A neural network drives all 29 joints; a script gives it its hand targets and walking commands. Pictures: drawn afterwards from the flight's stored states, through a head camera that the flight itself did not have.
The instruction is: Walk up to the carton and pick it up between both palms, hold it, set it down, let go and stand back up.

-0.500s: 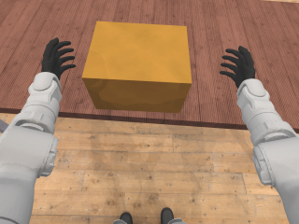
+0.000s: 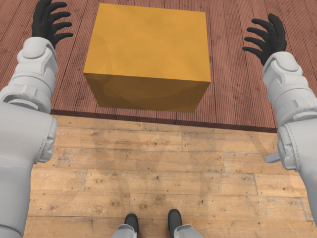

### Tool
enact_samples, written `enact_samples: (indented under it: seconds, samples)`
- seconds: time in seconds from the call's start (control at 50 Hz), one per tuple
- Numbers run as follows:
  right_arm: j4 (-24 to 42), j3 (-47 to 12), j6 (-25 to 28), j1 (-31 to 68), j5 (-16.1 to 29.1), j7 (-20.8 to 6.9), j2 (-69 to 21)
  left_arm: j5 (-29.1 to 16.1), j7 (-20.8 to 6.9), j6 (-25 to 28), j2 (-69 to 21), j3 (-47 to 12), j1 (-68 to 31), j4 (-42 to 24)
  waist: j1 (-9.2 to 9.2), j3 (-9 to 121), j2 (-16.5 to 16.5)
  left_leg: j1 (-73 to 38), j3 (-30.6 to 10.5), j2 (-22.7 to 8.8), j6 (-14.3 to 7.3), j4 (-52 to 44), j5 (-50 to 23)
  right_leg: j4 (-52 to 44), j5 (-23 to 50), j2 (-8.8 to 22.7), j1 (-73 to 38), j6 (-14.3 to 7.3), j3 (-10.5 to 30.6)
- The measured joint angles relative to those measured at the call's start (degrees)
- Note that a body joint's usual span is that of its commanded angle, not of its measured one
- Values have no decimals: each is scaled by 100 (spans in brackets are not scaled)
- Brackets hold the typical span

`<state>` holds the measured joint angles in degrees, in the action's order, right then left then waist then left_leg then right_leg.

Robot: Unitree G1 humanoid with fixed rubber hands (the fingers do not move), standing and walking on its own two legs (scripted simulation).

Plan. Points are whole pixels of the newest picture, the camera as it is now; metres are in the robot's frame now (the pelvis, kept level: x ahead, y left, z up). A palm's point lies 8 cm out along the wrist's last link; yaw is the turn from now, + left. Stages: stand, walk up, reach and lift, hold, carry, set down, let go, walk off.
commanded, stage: reach and lift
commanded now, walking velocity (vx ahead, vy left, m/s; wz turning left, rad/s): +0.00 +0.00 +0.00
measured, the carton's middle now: (149, 61) +0.59 +0.03 -0.03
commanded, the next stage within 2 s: none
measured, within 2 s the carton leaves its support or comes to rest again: neither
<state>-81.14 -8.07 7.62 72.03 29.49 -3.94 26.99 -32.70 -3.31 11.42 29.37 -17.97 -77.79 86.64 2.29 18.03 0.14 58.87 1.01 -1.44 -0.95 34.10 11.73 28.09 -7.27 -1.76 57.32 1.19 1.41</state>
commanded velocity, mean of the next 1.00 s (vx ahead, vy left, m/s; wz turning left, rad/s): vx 0.00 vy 0.00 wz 0.00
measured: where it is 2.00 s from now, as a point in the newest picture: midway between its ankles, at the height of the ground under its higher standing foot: outside the picture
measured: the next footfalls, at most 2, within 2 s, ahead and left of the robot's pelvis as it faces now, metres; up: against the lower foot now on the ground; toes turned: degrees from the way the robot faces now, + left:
none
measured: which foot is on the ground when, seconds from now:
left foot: down 0.00-1.00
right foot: down 0.00-1.00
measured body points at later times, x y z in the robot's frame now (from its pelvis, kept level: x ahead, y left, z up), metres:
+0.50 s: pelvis -0.05 -0.01 +0.00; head +0.28 +0.00 +0.29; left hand +0.55 +0.23 -0.04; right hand +0.53 -0.23 -0.06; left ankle +0.00 +0.11 -0.71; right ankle +0.02 -0.13 -0.71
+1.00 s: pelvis -0.06 +0.00 +0.02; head +0.26 +0.03 +0.33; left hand +0.54 +0.23 +0.00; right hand +0.54 -0.19 +0.01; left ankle +0.00 +0.11 -0.71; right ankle +0.02 -0.13 -0.71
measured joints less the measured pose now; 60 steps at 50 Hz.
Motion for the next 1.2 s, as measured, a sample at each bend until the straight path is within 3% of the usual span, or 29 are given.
enact_samples:
  seconds: [0.18, 0.3, 0.42, 0.46, 0.52, 0.56, 0.6, 0.66, 0.72, 0.8, 0.94, 1.02, 1.12, 1.2]
  samples:
    - [95, 167, 430, -515, -91, 9, -157, 269, -63, 472, -241, 231, 454, 73, 26, -63, 16, 122, -2, 65, -23, -245, -156, -216, 126, 62, 124, 16, 6]
    - [482, 425, 645, -662, -351, 40, -185, 214, 40, 737, -306, 313, 625, -290, -92, -323, -16, 428, 38, 62, -24, -286, -275, -262, 263, 59, 443, 26, 49]
    - [1184, 453, 719, -297, -455, 150, 31, 220, 86, 845, -165, 482, 103, -801, -236, -1442, -42, 572, 60, 26, -14, -146, -378, -116, 381, 22, 606, 13, 73]
    - [1703, 398, 598, -36, -381, 235, 226, 240, 79, 748, 16, 585, -276, -1162, -285, -2467, -21, 219, 75, 0, -17, -108, -397, -80, 418, -9, 265, -9, 96]
    - [2824, 494, 265, 744, -59, 506, 753, 231, 125, 371, 513, 945, -1340, -1976, -367, -5129, -35, -1067, 8, -73, 108, 49, -347, 13, 527, -108, -1055, 66, 107]
    - [3337, 620, 84, 685, 337, 750, 829, 123, 243, 57, 595, 1125, -1541, -2281, -503, -5108, -28, -680, -38, -217, 112, 458, -160, 222, 353, -268, -745, 1, 96]
    - [3383, 323, 5, 712, 507, 829, 893, 43, 239, -159, 663, 1020, -1675, -2283, -581, -4957, -1, -411, -58, -323, 113, 826, 37, 501, 224, -389, -488, -40, 109]
    - [3643, 22, -262, 679, 510, 880, 925, 156, 156, -528, 724, 1003, -1572, -2604, -535, -4889, -7, -428, -121, -309, 151, 980, 132, 684, 98, -409, -501, -51, 119]
    - [3941, 115, -505, 559, 365, 954, 778, 253, 110, -854, 770, 1092, -1323, -2930, -508, -4881, -15, -720, -157, -317, 140, 1011, 214, 672, 40, -442, -814, -4, 152]
    - [3613, 403, -711, 618, 16, 895, 557, 344, 61, -852, 740, 1061, -1287, -2600, -440, -4839, 20, -1292, -191, -258, 134, 798, 96, 430, 47, -400, -1397, -34, 158]
    - [2698, 642, -494, 615, -232, 565, 319, 268, -48, -115, 493, 520, -1043, -1791, -231, -4337, 132, -1485, -234, 8, 48, 20, -194, -267, 340, -118, -1620, 20, 110]
    - [2703, 888, -328, 860, -430, 441, 194, 326, 12, 146, 264, 584, -1141, -1941, -265, -4922, 98, -1736, -230, 60, 46, -250, -393, -592, 554, -53, -1906, 55, 110]
    - [2822, 1513, -256, 973, -859, 573, -130, 567, 274, 193, -48, 1044, -1407, -1924, -420, -4872, -117, -1319, -275, 6, 42, -103, -406, -658, 687, -114, -1588, 61, 78]
    - [2890, 1741, -287, 961, -1264, 673, -240, 730, 293, 96, -120, 1176, -1484, -1796, -459, -4862, -298, -1313, -336, -19, 50, 7, -340, -621, 649, -148, -1623, 45, 27]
